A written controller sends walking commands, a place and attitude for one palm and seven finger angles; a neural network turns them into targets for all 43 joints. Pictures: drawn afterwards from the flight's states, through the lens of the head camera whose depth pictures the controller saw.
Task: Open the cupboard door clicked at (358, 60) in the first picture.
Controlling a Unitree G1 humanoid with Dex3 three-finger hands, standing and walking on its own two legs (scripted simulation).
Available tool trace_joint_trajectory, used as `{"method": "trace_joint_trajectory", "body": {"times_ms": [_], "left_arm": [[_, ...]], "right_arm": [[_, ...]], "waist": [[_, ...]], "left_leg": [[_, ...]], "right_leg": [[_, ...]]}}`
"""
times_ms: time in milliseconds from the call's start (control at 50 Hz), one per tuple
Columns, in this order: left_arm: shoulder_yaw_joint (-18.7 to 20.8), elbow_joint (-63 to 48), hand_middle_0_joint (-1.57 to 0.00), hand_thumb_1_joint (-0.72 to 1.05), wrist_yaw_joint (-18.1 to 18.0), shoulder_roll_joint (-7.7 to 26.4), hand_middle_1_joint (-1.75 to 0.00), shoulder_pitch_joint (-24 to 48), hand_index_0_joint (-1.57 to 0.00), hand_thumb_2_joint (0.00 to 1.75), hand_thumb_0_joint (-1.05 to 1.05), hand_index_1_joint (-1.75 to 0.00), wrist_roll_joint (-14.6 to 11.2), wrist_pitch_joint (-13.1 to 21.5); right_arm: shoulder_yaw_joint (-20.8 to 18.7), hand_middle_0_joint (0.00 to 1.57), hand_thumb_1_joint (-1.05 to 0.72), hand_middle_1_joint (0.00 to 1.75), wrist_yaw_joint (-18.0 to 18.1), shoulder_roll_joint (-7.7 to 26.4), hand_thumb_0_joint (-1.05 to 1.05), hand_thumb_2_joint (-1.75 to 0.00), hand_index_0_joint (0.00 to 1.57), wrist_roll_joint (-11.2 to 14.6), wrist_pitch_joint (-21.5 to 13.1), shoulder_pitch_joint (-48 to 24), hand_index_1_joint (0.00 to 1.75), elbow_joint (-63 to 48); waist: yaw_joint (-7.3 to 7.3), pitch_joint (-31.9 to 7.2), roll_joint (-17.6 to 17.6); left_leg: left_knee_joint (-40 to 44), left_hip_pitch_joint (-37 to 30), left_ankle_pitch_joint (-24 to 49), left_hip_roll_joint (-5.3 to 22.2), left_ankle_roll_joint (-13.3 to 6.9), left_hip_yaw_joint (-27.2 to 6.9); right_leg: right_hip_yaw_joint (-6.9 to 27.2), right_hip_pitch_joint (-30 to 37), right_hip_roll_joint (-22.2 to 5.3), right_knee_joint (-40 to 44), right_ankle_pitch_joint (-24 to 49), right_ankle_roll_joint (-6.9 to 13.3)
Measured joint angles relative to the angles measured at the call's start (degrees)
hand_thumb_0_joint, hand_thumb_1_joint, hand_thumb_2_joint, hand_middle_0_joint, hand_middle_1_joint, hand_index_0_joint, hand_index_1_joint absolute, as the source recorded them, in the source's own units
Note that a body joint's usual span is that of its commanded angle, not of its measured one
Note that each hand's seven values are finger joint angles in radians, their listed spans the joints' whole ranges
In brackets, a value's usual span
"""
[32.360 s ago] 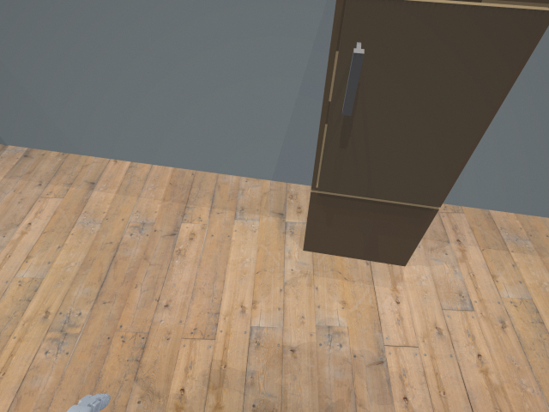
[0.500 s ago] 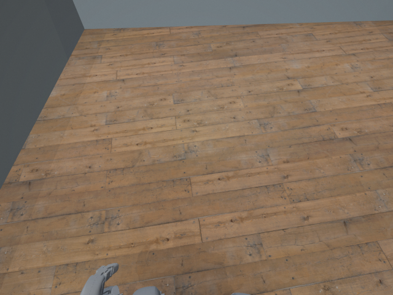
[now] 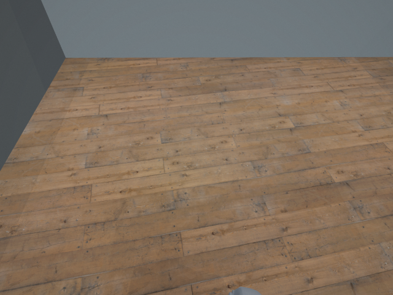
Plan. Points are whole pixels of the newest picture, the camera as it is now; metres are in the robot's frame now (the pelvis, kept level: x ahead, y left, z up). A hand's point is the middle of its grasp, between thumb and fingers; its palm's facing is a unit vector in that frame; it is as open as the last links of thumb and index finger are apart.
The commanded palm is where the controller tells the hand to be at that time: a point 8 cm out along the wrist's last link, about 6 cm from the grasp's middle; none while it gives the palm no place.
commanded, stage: turn to face it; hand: left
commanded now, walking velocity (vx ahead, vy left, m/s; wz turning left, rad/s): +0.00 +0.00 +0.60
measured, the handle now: out of the picture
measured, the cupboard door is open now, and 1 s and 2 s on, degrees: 44 44 44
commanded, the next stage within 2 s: none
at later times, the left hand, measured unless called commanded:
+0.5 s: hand (126, 280) +0.18 +0.19 -0.20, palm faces +0.24 -0.95 -0.19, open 7.3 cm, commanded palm none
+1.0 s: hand (143, 287) +0.16 +0.14 -0.15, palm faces +0.51 -0.82 -0.28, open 7.4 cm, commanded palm none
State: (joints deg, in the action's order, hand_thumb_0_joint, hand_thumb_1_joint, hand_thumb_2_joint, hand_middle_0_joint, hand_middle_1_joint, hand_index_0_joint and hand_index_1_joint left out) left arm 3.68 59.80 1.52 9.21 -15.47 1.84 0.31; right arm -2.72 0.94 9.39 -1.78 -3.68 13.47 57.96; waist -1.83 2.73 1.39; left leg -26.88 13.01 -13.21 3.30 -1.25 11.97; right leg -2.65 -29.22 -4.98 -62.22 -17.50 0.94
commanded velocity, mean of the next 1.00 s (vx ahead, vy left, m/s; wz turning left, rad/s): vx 0.00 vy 0.00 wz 0.60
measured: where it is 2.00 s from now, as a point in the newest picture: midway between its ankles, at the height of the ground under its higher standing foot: outside the picture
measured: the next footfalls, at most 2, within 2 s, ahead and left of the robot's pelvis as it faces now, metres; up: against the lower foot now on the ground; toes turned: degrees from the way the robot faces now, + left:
right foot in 0.14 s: +0.18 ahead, -0.15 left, +0.00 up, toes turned -6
left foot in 0.44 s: +0.20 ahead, +0.11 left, +0.00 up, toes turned +20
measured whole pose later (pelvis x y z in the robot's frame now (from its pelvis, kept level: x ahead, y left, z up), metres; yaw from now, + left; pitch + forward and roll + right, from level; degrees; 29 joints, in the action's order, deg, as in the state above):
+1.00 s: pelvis +0.20 -0.07 +0.00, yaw +32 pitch +0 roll +3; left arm 2.0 51.3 -1.4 10.4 -12.8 1.6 0.1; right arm -5.0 -1.8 14.7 -0.8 4.7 6.1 53.5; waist 0.8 6.3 -0.1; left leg -62.1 28.6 -24.4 0.8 3.8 1.8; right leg -10.2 -12.4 -6.3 -29.6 -17.4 1.1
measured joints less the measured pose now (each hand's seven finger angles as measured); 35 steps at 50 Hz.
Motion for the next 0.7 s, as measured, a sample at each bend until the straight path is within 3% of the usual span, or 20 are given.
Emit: {"method": "trace_joint_trajectory", "body": {"times_ms": [60, 140, 220, 280, 380, 420, 440, 500, 560, 620, 700], "left_arm": [[0.21, -0.98, -0.2, 0.94, -0.59, 0.5, -0.29, 1.75, -0.2, 0.9, 0.02, -0.3, 0.16, 0.13], [-0.32, -1.64, -0.2, 0.93, -0.67, 2.14, -0.29, 3.48, -0.2, 0.9, 0.02, -0.3, 0.17, 1.6], [-0.97, -1.35, -0.2, 0.92, -1.59, 0.81, -0.29, 5.97, -0.2, 0.9, 0.01, -0.3, -0.03, 2.65], [-1.09, -2.02, -0.2, 0.92, -2.52, -0.26, -0.29, 6.48, -0.2, 0.9, 0.01, -0.3, -0.14, 2.44], [-0.21, -3.07, -0.2, 0.94, -3.19, 1.09, -0.29, 6.44, -0.2, 0.9, 0.0, -0.3, -0.03, 1.32], [-0.16, -3.32, -0.2, 0.93, -2.94, 1.58, -0.29, 6.03, -0.2, 0.9, 0.0, -0.3, -0.25, 0.63], [-0.17, -3.69, -0.2, 0.93, -2.76, 1.54, -0.29, 5.38, -0.2, 0.9, 0.0, -0.3, -0.5, 0.18], [0.13, -3.69, -0.2, 0.92, -2.72, 2.86, -0.29, 5.12, -0.2, 0.9, 0.0, -0.3, -0.66, -2.09], [0.62, -3.45, -0.2, 0.92, -2.55, 3.41, -0.29, 6.3, -0.2, 0.9, 0.01, -0.3, -0.46, -3.15], [0.68, -4.78, -0.2, 0.91, -2.22, 3.36, -0.29, 7.24, -0.2, 0.9, 0.01, -0.3, -0.57, -2.94], [0.44, -6.99, -0.2, 0.91, -2.11, 3.15, -0.29, 7.75, -0.2, 0.9, 0.01, -0.3, -0.66, -2.57]], "right_arm": [[-0.05, 0.21, -0.93, 0.3, -0.27, 0.62, 0.0, -0.9, 0.2, 0.05, 0.74, 2.65, 0.3, 1.58], [0.29, 0.21, -0.92, 0.3, -0.53, 0.21, 0.01, -0.9, 0.2, 0.46, 2.04, 7.05, 0.3, 4.28], [0.17, 0.2, -0.92, 0.3, -0.88, 0.49, 0.01, -0.9, 0.2, 0.97, 4.7, 7.97, 0.3, 6.77], [0.1, 0.2, -0.92, 0.3, -0.96, -0.03, 0.01, -0.9, 0.19, 1.31, 5.55, 6.51, 0.3, 6.66], [0.09, 0.2, -0.91, 0.3, -1.61, -0.71, 0.01, -0.9, 0.19, 1.2, 5.68, 2.53, 0.3, 3.07], [0.06, 0.2, -0.91, 0.3, -1.97, -0.19, 0.01, -0.9, 0.19, 0.99, 5.27, 0.93, 0.3, 1.09], [0.0, 0.2, -0.91, 0.3, -2.17, 0.64, 0.01, -0.9, 0.19, 0.76, 4.83, 0.6, 0.3, -0.19], [-0.37, 0.2, -0.91, 0.3, -1.62, 1.05, 0.01, -0.9, 0.19, 0.24, 4.17, -2.03, 0.3, -2.18], [-0.54, 0.2, -0.91, 0.3, -0.76, 1.53, 0.01, -0.9, 0.2, 0.2, 3.84, -3.11, 0.3, -3.82], [-0.59, 0.2, -0.91, 0.3, -0.54, 2.42, 0.01, -0.9, 0.2, 0.21, 3.88, -3.72, 0.3, -4.57], [-1.02, 0.21, -0.91, 0.3, -0.92, 3.53, 0.01, -0.9, 0.2, 0.07, 4.65, -4.19, 0.3, -5.24]], "waist": [[1.35, 0.03, -1.09], [3.22, -0.27, -0.65], [3.91, 0.34, -2.61], [3.82, 0.93, -1.69], [3.55, 1.12, 0.95], [3.5, 1.38, 1.42], [3.42, 0.95, 0.64], [3.52, 0.57, 1.67], [3.39, 0.16, 1.42], [2.69, 0.32, 0.48], [2.56, 0.65, -1.35]], "left_leg": [[2.05, -2.98, -0.99, 0.65, 0.9, 0.37], [-2.38, -3.93, -6.04, 0.77, 2.93, -1.04], [-20.5, 2.89, -17.77, 0.46, 2.64, -6.3], [-30.89, 8.64, -17.69, -0.46, 3.03, -7.21], [-21.62, 10.97, -12.08, -0.2, 3.47, -4.94], [-13.15, 9.1, -5.93, -0.42, 3.27, -3.96], [-9.07, 8.21, -0.5, -0.08, 2.03, -4.64], [-13.25, 10.01, -3.43, -0.97, -1.19, -5.05], [-10.85, 9.15, -3.77, -1.87, -0.78, -6.31], [-6.68, 7.49, -1.56, -2.65, -0.59, -7.8], [-4.02, 6.44, -0.14, -2.93, 0.31, -10.6]], "right_leg": [[-1.31, 0.27, -0.91, 13.09, 2.82, -0.82], [-2.25, 6.48, -0.95, 28.07, 7.87, -1.43], [-5.48, 8.66, -0.97, 25.99, 1.65, -0.51], [-7.86, 12.22, -1.76, 29.09, 1.77, -0.76], [-11.55, 15.89, -3.37, 30.9, 0.28, -1.86], [-12.7, 16.13, -4.23, 28.1, -2.04, -2.72], [-13.19, 15.26, -4.22, 25.14, -3.7, -3.18], [-5.75, 8.57, -2.85, 8.48, -14.0, -4.47], [-1.1, 3.19, -0.71, -1.65, -11.0, -5.04], [0.78, 1.3, 0.22, -0.93, -7.77, -5.44], [1.3, 3.4, 1.48, 9.68, -7.17, -5.38]]}}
